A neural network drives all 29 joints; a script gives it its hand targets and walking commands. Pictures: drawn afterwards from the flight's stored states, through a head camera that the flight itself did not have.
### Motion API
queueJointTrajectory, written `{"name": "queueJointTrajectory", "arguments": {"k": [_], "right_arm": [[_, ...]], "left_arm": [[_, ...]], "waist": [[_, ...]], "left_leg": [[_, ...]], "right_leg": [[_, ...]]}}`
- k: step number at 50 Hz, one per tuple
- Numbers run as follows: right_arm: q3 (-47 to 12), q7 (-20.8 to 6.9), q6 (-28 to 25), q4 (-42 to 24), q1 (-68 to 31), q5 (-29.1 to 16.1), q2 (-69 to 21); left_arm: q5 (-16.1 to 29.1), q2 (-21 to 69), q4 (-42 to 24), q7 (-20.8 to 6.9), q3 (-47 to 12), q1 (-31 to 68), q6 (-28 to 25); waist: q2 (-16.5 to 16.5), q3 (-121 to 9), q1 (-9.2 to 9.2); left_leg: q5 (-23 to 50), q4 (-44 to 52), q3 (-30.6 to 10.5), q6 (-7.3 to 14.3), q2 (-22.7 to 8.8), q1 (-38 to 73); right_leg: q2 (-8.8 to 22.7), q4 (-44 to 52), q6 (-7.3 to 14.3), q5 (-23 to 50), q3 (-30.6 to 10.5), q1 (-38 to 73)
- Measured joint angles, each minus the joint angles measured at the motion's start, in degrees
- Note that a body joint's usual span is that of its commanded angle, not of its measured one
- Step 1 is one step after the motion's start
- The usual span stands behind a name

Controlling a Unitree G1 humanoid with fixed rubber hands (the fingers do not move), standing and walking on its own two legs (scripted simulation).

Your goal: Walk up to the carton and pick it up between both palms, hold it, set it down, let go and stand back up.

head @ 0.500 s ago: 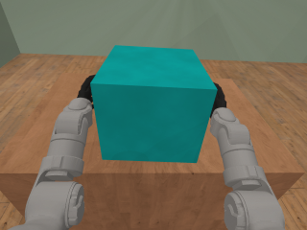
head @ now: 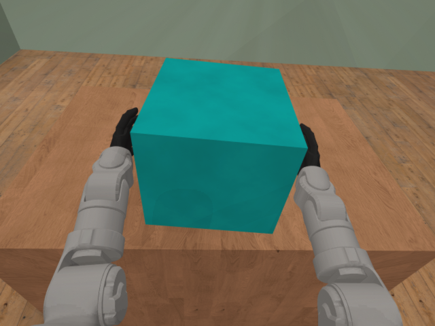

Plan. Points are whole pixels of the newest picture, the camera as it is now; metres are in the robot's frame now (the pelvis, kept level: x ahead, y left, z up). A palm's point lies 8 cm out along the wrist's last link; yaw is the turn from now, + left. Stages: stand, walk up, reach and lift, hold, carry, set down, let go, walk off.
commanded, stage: set down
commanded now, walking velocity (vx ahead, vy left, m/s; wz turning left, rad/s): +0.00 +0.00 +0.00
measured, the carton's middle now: (216, 141) +0.47 +0.00 +0.13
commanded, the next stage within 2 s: none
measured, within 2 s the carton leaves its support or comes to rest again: neither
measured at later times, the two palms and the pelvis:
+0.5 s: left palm (129, 160) +0.41 +0.18 +0.12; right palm (305, 174) +0.38 -0.17 +0.12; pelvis +0.00 +0.00 +0.00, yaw +0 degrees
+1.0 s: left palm (134, 160) +0.44 +0.17 +0.09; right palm (300, 170) +0.41 -0.17 +0.10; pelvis +0.03 +0.00 +0.00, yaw +0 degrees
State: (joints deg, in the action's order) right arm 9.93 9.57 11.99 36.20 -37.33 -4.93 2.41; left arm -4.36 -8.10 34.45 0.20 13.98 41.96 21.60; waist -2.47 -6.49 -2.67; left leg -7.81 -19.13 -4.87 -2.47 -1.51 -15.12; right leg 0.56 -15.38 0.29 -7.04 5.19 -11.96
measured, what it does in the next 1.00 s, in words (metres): stands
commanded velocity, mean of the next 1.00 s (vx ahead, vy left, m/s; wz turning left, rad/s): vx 0.00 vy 0.00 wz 0.00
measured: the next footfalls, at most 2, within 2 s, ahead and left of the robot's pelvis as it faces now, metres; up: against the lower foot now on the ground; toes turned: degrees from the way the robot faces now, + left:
none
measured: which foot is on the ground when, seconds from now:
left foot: down 0.00-1.00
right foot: down 0.00-1.00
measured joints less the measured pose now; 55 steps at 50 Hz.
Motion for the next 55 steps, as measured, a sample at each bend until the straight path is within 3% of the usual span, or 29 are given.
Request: {"name": "queueJointTrajectory", "arguments": {"k": [13, 32, 55], "right_arm": [[-0.3, 0.0, -1.4, 0.1, 0.7, 0.0, 0.0], [0.2, -0.4, -7.3, 5.8, 0.7, 1.9, 0.0], [1.9, -1.2, -10.1, 8.3, 0.7, 4.2, -0.6]], "left_arm": [[0.0, 0.3, 0.4, 0.0, 0.0, -0.7, -1.6], [0.0, 0.3, 10.9, 0.1, 0.0, -0.7, -12.2], [0.0, 0.3, 16.5, 0.4, 0.0, -0.7, -18.0]], "waist": [[-0.2, 0.5, -0.01], [0.2, 1.3, -0.01], [0.1, 1.4, -0.01]], "left_leg": [[-0.2, 0.0, 0.0, 0.1, 0.1, 0.5], [-0.8, 0.3, 0.0, 0.1, 0.0, 0.6], [-2.2, 0.3, 0.0, 0.1, 0.1, 0.6]], "right_leg": [[0.1, 0.1, -0.1, -0.2, 0.0, 0.5], [0.0, 0.1, -0.1, -0.9, 0.0, 0.5], [0.1, 0.1, -0.2, -2.3, 0.0, 0.5]]}}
